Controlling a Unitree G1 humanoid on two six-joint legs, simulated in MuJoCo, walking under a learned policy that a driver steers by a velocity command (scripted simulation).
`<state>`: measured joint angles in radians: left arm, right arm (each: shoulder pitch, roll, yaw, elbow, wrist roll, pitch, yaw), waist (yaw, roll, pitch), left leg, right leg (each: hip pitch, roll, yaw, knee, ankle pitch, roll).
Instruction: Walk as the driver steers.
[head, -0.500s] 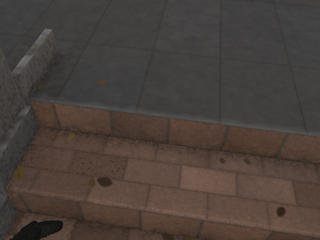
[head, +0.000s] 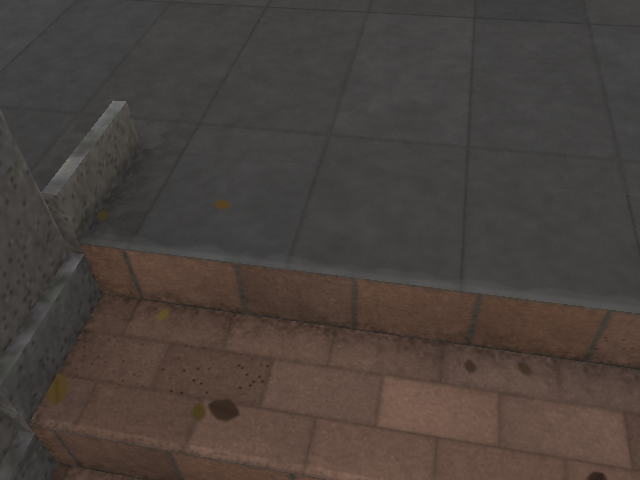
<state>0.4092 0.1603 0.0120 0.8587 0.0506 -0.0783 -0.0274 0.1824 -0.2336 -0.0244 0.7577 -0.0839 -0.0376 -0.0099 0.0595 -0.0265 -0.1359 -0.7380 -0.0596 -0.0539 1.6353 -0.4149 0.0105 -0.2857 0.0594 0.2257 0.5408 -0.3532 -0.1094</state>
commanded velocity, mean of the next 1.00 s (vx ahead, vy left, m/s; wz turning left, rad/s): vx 0.90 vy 0.00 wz -0.63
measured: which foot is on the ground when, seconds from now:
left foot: up 0.00-0.16, down 0.18-0.74, up 0.76-1.00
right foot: down 0.00-0.20, up 0.22-0.70, down 0.72-1.00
